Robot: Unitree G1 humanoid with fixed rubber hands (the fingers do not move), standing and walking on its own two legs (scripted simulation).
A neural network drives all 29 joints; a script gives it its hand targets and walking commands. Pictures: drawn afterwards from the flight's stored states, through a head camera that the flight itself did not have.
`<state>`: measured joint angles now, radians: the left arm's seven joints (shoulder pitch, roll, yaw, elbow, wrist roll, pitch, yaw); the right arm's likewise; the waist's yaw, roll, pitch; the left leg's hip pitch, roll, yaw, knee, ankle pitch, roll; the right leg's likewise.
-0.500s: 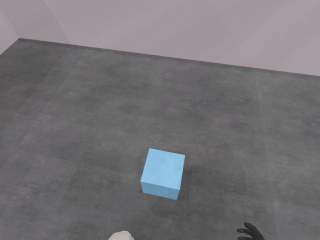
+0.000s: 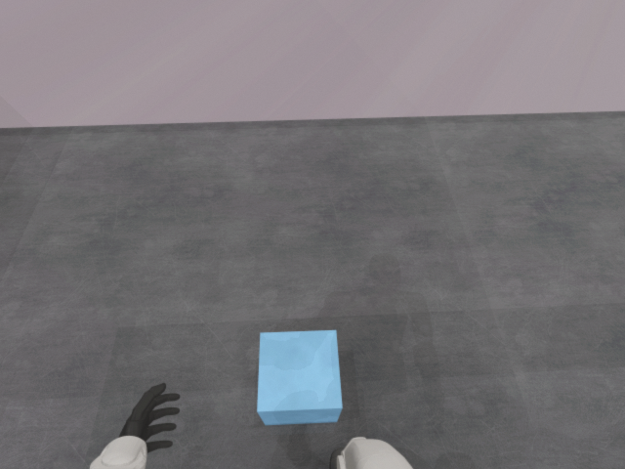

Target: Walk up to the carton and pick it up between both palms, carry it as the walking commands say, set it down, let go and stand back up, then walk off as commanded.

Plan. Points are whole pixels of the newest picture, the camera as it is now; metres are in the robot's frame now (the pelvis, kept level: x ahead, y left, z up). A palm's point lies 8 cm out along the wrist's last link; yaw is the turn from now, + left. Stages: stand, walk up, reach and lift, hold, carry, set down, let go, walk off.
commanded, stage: walk up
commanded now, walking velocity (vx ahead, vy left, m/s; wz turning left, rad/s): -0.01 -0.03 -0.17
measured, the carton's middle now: (299, 378) +0.38 -0.01 -0.66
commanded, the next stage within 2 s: none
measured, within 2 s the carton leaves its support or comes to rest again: neither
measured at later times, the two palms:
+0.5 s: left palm out of the picture +0.02 +0.27 -0.14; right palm out of the picture +0.05 -0.26 -0.12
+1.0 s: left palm out of the picture +0.03 +0.21 -0.12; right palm out of the picture -0.07 -0.29 -0.14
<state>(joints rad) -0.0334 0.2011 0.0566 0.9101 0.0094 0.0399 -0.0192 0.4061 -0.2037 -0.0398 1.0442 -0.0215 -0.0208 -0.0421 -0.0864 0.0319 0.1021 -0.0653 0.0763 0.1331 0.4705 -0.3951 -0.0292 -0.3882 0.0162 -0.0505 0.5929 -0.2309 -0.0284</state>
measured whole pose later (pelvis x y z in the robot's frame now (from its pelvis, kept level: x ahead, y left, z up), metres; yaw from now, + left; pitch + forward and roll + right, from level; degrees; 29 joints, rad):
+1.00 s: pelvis -0.03 -0.03 +0.00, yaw -4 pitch +0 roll +0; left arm 0.26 0.18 0.04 0.99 0.01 -0.02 0.03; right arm 0.35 -0.24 -0.06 1.03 -0.02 0.02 -0.02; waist -0.01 0.03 0.00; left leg -0.29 0.06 0.05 0.68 -0.45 0.01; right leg -0.11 0.00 -0.04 0.43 -0.31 -0.02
